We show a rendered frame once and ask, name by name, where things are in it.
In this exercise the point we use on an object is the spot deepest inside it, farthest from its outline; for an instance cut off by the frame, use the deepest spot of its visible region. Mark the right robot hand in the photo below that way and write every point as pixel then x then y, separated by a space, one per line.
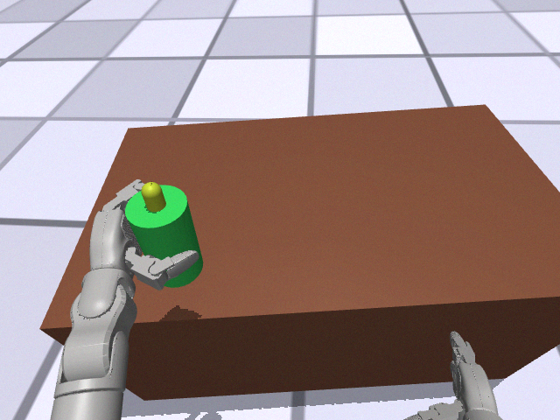
pixel 470 385

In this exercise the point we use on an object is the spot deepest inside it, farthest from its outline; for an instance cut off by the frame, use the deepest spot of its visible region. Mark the left robot arm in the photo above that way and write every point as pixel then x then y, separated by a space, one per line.
pixel 93 367

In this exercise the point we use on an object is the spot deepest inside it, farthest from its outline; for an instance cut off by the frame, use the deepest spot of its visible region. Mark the left robot hand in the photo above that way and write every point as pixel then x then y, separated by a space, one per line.
pixel 114 245

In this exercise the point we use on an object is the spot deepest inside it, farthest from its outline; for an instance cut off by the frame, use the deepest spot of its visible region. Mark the bottle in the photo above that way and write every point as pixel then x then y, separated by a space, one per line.
pixel 161 221

